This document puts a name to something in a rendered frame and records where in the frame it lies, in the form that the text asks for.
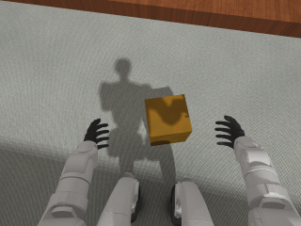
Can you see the right robot shin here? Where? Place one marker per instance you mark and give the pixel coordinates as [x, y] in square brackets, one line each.
[178, 209]

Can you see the robot right forearm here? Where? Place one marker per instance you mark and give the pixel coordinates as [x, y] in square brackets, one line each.
[263, 188]

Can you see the right robot foot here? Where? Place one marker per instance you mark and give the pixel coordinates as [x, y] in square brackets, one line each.
[176, 221]

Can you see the right robot hand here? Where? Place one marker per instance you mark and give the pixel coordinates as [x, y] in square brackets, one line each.
[234, 130]

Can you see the carton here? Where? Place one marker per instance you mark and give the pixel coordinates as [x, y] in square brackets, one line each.
[168, 119]

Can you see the robot left forearm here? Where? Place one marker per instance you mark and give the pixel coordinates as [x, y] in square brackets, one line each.
[70, 198]

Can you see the left robot hand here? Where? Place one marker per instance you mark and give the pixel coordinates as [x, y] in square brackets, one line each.
[92, 134]

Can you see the right robot upper arm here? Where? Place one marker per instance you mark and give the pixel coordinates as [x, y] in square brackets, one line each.
[260, 216]

